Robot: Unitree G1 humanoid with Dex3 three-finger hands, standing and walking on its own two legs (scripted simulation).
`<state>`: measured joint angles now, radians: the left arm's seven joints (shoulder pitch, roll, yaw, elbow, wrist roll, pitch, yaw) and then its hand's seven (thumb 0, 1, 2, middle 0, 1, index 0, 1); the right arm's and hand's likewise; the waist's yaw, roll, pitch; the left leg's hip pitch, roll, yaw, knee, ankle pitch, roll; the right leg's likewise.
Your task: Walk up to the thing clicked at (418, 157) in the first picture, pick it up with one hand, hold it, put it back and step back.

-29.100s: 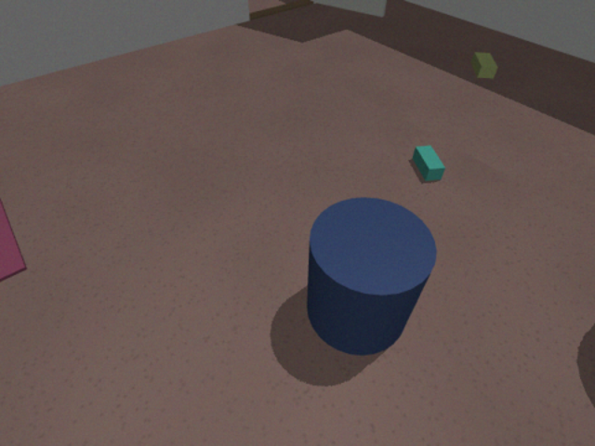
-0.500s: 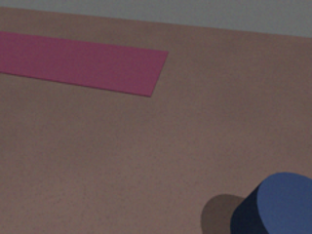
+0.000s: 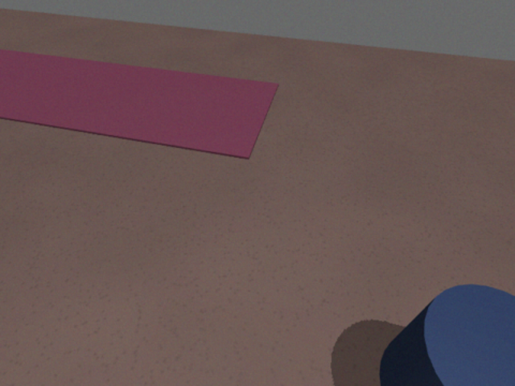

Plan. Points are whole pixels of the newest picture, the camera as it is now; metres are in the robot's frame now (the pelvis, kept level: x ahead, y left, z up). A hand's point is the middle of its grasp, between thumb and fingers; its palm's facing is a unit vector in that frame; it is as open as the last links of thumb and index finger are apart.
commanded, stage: stand
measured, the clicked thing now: out of the picture +0.45 -1.56 -0.74
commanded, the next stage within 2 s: walk up in 0.46 s
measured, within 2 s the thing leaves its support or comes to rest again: neither
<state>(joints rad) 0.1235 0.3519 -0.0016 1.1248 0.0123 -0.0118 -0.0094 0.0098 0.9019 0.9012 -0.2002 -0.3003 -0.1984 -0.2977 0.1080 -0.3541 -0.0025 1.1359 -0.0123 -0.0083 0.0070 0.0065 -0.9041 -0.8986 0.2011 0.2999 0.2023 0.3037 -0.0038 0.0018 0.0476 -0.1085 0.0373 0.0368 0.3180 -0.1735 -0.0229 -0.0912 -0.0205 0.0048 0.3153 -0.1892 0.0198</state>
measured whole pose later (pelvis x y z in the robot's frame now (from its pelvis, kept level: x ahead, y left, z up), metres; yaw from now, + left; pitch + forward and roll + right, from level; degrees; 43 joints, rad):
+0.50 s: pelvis +0.00 +0.00 +0.00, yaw +0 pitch -2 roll +0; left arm 0.14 0.36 0.02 1.10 0.02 -0.01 -0.02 0.01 0.90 0.90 -0.20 -0.30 -0.20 -0.30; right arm 0.13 -0.35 -0.02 1.11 -0.02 -0.01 0.02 0.01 -0.90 -0.90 0.20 0.30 0.20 0.30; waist 0.00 0.00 0.04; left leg -0.12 0.04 0.03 0.37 -0.24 0.00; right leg -0.10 -0.02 0.00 0.36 -0.26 0.00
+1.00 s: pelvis +0.13 +0.00 -0.03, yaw -2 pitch -4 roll -2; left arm 0.37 0.40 0.06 0.91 0.01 -0.03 -0.02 0.01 0.90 0.90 -0.20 -0.30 -0.20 -0.30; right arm 0.15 -0.40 -0.08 0.86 -0.03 -0.02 0.07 0.01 -0.90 -0.90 0.20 0.30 0.20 0.30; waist 0.06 0.03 0.16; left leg -0.44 0.02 0.01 0.58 -0.14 0.05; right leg 0.03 0.01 0.01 0.54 -0.49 0.00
